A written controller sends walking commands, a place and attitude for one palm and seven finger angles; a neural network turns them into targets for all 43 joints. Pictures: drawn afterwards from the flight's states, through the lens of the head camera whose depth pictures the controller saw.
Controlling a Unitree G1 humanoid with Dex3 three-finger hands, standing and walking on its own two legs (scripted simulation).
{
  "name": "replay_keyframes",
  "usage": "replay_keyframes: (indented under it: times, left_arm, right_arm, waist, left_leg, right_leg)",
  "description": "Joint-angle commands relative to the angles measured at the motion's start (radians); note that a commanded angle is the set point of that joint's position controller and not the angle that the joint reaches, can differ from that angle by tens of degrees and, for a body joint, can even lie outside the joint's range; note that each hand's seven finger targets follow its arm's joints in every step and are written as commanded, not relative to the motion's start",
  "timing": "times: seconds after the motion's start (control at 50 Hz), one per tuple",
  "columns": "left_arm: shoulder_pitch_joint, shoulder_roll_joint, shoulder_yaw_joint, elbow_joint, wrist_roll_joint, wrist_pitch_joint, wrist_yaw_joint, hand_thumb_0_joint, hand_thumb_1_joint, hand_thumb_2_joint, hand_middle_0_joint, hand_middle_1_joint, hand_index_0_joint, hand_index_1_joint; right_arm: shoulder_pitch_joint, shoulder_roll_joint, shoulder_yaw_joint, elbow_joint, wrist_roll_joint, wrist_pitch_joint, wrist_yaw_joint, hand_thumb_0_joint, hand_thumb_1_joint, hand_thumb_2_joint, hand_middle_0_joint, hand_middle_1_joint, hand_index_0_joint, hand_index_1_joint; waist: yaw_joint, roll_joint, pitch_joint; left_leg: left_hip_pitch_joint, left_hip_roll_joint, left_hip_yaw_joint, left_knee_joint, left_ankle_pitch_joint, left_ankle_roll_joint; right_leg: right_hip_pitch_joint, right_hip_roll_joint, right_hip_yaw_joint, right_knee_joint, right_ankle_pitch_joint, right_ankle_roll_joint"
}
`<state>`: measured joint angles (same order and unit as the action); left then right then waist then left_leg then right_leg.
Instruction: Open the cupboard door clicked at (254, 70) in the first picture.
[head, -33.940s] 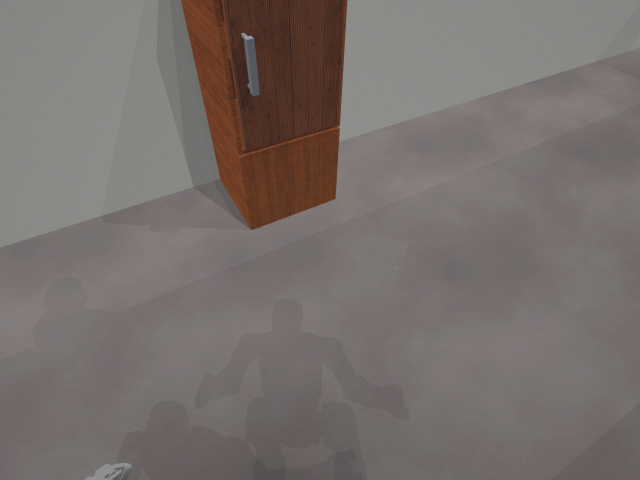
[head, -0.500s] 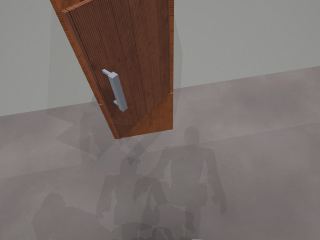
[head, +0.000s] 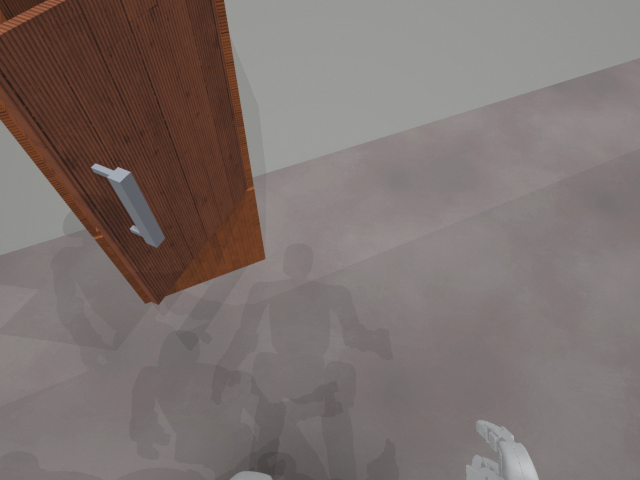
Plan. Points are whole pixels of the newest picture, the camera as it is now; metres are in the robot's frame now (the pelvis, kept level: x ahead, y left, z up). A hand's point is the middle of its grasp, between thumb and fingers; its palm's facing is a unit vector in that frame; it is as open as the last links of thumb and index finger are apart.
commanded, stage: walk to a spot facing it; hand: left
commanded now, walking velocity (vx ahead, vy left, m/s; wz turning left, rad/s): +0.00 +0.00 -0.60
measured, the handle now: (129, 207) +0.48 +0.37 -0.03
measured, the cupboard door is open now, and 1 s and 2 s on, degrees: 40 40 40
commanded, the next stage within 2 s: turn to face it in 1.96 s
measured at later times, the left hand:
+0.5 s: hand (230, 448) +0.17 +0.15 -0.17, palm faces -0.33 -0.90 -0.27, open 7.4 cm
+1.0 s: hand (339, 366) +0.30 +0.00 -0.16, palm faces -0.64 -0.73 -0.24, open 7.4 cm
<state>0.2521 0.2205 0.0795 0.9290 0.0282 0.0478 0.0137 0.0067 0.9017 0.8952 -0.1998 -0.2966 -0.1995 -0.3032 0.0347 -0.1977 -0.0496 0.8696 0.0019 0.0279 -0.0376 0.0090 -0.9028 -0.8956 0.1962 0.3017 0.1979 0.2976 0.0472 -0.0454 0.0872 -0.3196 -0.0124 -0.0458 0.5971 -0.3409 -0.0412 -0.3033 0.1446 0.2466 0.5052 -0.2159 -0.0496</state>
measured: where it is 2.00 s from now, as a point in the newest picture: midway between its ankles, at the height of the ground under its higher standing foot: (477, 424)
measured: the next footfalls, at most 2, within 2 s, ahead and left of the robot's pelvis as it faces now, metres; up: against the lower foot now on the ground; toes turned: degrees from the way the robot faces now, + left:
left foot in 0.02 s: +0.04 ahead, +0.15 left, +0.00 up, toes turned -4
right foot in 0.32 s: +0.02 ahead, -0.15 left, +0.00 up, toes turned -16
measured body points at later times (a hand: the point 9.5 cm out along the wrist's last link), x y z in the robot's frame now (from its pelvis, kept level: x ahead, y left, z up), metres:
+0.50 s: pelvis +0.01 -0.03 +0.00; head +0.08 -0.05 +0.44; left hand +0.18 +0.19 -0.14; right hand -0.02 -0.31 -0.14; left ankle +0.03 +0.12 -0.68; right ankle -0.02 -0.13 -0.74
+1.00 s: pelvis +0.07 -0.09 -0.02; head +0.10 -0.13 +0.43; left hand +0.33 +0.04 -0.14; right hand -0.11 -0.28 -0.16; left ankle +0.09 +0.09 -0.73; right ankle +0.02 -0.19 -0.74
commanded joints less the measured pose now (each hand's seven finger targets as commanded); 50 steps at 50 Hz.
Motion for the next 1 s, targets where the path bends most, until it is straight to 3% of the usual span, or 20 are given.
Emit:
replay_keyframes:
  times: [0.0,0.04,0.12,0.2,0.26,0.28,0.3,0.32,0.4,0.56,0.58,0.6,0.62,0.66,0.74,0.86,0.92,0.94,0.96,0.98]
  left_arm:
    - [-0.060,0.124,0.030,-0.126,-0.016,-0.025,-0.012,0.000,0.900,0.900,-0.200,-0.300,-0.200,-0.300]
    - [-0.047,0.131,0.036,-0.143,-0.003,-0.026,-0.032,0.000,0.900,0.900,-0.200,-0.300,-0.200,-0.300]
    - [-0.071,0.108,0.029,-0.122,-0.007,-0.005,-0.054,0.000,0.900,0.900,-0.200,-0.300,-0.200,-0.300]
    - [-0.120,0.093,0.011,-0.133,-0.012,-0.014,-0.062,0.000,0.900,0.900,-0.200,-0.300,-0.200,-0.300]
    - [-0.040,0.122,0.018,-0.103,-0.014,-0.024,-0.059,0.000,0.900,0.900,-0.200,-0.300,-0.200,-0.300]
    - [0.036,0.187,0.031,-0.078,-0.008,-0.033,-0.049,0.000,0.900,0.900,-0.200,-0.300,-0.200,-0.300]
    - [0.089,0.318,0.058,-0.062,0.003,-0.040,-0.028,0.000,0.900,0.900,-0.200,-0.300,-0.200,-0.300]
    - [0.140,0.333,0.062,-0.049,-0.012,-0.037,-0.012,0.000,0.900,0.900,-0.200,-0.300,-0.200,-0.300]
    - [-0.047,0.227,0.039,-0.098,-0.004,-0.026,0.006,0.000,0.900,0.900,-0.200,-0.300,-0.200,-0.300]
    - [-0.118,0.217,0.037,-0.112,-0.006,-0.018,-0.003,0.000,0.900,0.900,-0.200,-0.300,-0.200,-0.300]
    - [-0.138,0.179,0.030,-0.126,-0.012,-0.013,-0.008,0.000,0.900,0.900,-0.200,-0.300,-0.200,-0.300]
    - [-0.118,0.102,0.013,-0.147,-0.021,-0.008,-0.020,0.000,0.900,0.900,-0.200,-0.300,-0.200,-0.300]
    - [-0.156,0.107,0.012,-0.175,-0.013,-0.010,-0.029,0.000,0.900,0.900,-0.200,-0.300,-0.200,-0.300]
    - [-0.185,0.135,0.027,-0.182,0.001,-0.030,-0.057,0.000,0.900,0.900,-0.200,-0.300,-0.200,-0.300]
    - [-0.171,0.078,0.016,-0.140,0.002,-0.027,-0.088,0.000,0.900,0.900,-0.200,-0.300,-0.200,-0.300]
    - [-0.256,0.056,-0.003,-0.155,-0.003,-0.039,-0.095,0.000,0.900,0.900,-0.200,-0.300,-0.200,-0.300]
    - [-0.154,0.081,0.010,-0.118,-0.002,-0.045,-0.089,0.000,0.900,0.900,-0.200,-0.300,-0.200,-0.300]
    - [-0.001,0.136,0.025,-0.069,0.001,-0.055,-0.079,0.000,0.900,0.900,-0.200,-0.300,-0.200,-0.300]
    - [0.163,0.277,0.060,-0.022,0.008,-0.070,-0.060,0.000,0.900,0.900,-0.200,-0.300,-0.200,-0.300]
    - [0.231,0.334,0.074,0.001,-0.016,-0.067,-0.042,0.000,0.900,0.900,-0.200,-0.300,-0.200,-0.300]
  right_arm:
    - [0.189,-0.276,-0.054,-0.043,-0.026,-0.031,-0.021,0.000,-0.900,-0.900,0.200,0.300,0.200,0.300]
    - [0.126,-0.241,-0.035,-0.085,-0.040,-0.030,-0.020,0.000,-0.900,-0.900,0.200,0.300,0.200,0.300]
    - [0.117,-0.192,-0.022,-0.074,-0.042,-0.032,-0.016,0.000,-0.900,-0.900,0.200,0.300,0.200,0.300]
    - [0.203,-0.239,-0.039,-0.048,-0.041,-0.028,-0.009,0.000,-0.900,-0.900,0.200,0.300,0.200,0.300]
    - [0.193,-0.255,-0.048,-0.050,-0.029,-0.020,0.001,0.000,-0.900,-0.900,0.200,0.300,0.200,0.300]
    - [0.182,-0.217,-0.045,-0.065,-0.019,-0.019,0.008,0.000,-0.900,-0.900,0.200,0.300,0.200,0.300]
    - [0.146,-0.123,-0.022,-0.113,-0.009,-0.020,0.014,0.000,-0.900,-0.900,0.200,0.300,0.200,0.300]
    - [0.106,-0.159,-0.019,-0.116,-0.010,-0.012,0.003,0.000,-0.900,-0.900,0.200,0.300,0.200,0.300]
    - [0.120,-0.149,-0.022,-0.066,-0.010,-0.007,0.009,0.000,-0.900,-0.900,0.200,0.300,0.200,0.300]
    - [0.259,-0.117,-0.019,-0.020,-0.006,-0.019,0.006,0.000,-0.900,-0.900,0.200,0.300,0.200,0.300]
    - [0.314,-0.153,-0.025,-0.003,-0.013,-0.028,0.001,0.000,-0.900,-0.900,0.200,0.300,0.200,0.300]
    - [0.351,-0.260,-0.044,0.003,-0.034,-0.038,-0.002,0.000,-0.900,-0.900,0.200,0.300,0.200,0.300]
    - [0.384,-0.323,-0.052,-0.004,-0.045,-0.040,-0.008,0.000,-0.900,-0.900,0.200,0.300,0.200,0.300]
    - [0.303,-0.279,-0.039,-0.046,-0.049,-0.052,-0.001,0.000,-0.900,-0.900,0.200,0.300,0.200,0.300]
    - [0.273,-0.208,-0.020,-0.033,-0.043,-0.068,0.000,0.000,-0.900,-0.900,0.200,0.300,0.200,0.300]
    - [0.373,-0.223,-0.034,0.013,-0.045,-0.069,0.017,0.000,-0.900,-0.900,0.200,0.300,0.200,0.300]
    - [0.334,-0.232,-0.035,0.011,-0.043,-0.064,0.024,0.000,-0.900,-0.900,0.200,0.300,0.200,0.300]
    - [0.302,-0.208,-0.031,0.000,-0.036,-0.065,0.032,0.000,-0.900,-0.900,0.200,0.300,0.200,0.300]
    - [0.234,-0.122,-0.010,-0.050,-0.013,-0.068,0.043,0.000,-0.900,-0.900,0.200,0.300,0.200,0.300]
    - [0.138,-0.135,-0.007,-0.096,-0.015,-0.069,0.037,0.000,-0.900,-0.900,0.200,0.300,0.200,0.300]
  waist:
    - [-0.089,0.343,-0.130]
    - [-0.045,0.120,-0.085]
    - [-0.026,0.282,-0.095]
    - [-0.067,0.279,-0.149]
    - [-0.023,0.222,-0.160]
    - [0.014,0.064,-0.187]
    - [0.039,-0.307,-0.197]
    - [0.085,-0.289,-0.215]
    - [-0.013,-0.192,-0.133]
    - [-0.094,-0.090,-0.156]
    - [-0.120,0.001,-0.158]
    - [-0.130,0.319,-0.143]
    - [-0.145,0.402,-0.113]
    - [-0.103,0.188,-0.057]
    - [-0.065,0.250,-0.044]
    - [-0.114,0.225,-0.072]
    - [-0.052,0.168,-0.092]
    - [0.024,0.061,-0.151]
    - [0.107,-0.286,-0.204]
    - [0.137,-0.318,-0.183]
  left_leg:
    - [0.318,0.502,-0.450,-0.352,0.241,0.212]
    - [0.115,0.484,-0.347,-0.328,0.258,0.270]
    - [0.164,0.283,-0.018,-0.229,0.530,0.169]
    - [0.220,0.299,0.043,-0.154,0.613,0.149]
    - [0.115,0.277,0.091,-0.014,0.491,0.082]
    - [-0.023,0.222,0.144,0.143,0.298,0.027]
    - [-0.283,0.066,0.220,0.386,-0.256,-0.033]
    - [-0.296,0.085,0.064,0.528,-0.344,-0.015]
    - [-0.239,0.107,0.048,0.507,-0.165,-0.028]
    - [0.110,0.029,0.090,-0.025,0.066,-0.021]
    - [0.245,0.083,0.047,-0.157,0.061,-0.004]
    - [0.336,0.331,-0.267,-0.338,-0.169,0.077]
    - [0.276,0.522,-0.500,-0.440,-0.286,0.175]
    - [0.157,0.492,-0.417,-0.446,-0.260,0.229]
    - [0.175,0.318,-0.032,-0.384,-0.036,0.127]
    - [0.220,0.350,0.117,-0.333,0.097,0.127]
    - [0.113,0.339,0.194,-0.174,0.073,0.087]
    - [-0.011,0.269,0.268,0.046,0.099,0.046]
    - [-0.343,0.136,0.356,0.383,-0.154,-0.010]
    - [-0.487,0.100,0.177,0.589,-0.326,-0.010]
  right_leg:
    - [-0.318,-0.050,-0.143,0.407,-0.414,0.079]
    - [-0.255,-0.132,-0.173,0.596,-0.334,0.104]
    - [-0.241,-0.150,-0.246,0.557,-0.246,0.113]
    - [-0.108,-0.132,-0.329,0.289,-0.237,0.095]
    - [0.123,-0.117,-0.347,0.018,-0.012,0.066]
    - [0.297,-0.220,-0.213,-0.081,0.200,0.025]
    - [0.409,-0.506,0.199,-0.145,0.529,-0.098]
    - [0.371,-0.553,0.232,-0.133,0.607,-0.191]
    - [0.199,-0.389,0.064,-0.097,0.466,-0.158]
    - [0.004,-0.291,0.090,-0.058,0.179,-0.078]
    - [-0.122,-0.231,0.046,-0.008,-0.040,-0.033]
    - [-0.323,-0.076,-0.089,0.229,-0.344,0.024]
    - [-0.389,-0.068,-0.206,0.470,-0.446,0.061]
    - [-0.374,-0.170,-0.188,0.616,-0.312,0.065]
    - [-0.337,-0.200,-0.277,0.570,-0.147,0.083]
    - [-0.192,-0.185,-0.369,0.233,-0.164,0.075]
    - [0.073,-0.148,-0.404,0.045,-0.107,0.049]
    - [0.303,-0.158,-0.343,-0.041,-0.115,0.007]
    - [0.549,-0.438,0.106,-0.174,-0.242,-0.109]
    - [0.517,-0.568,0.368,-0.284,-0.176,-0.195]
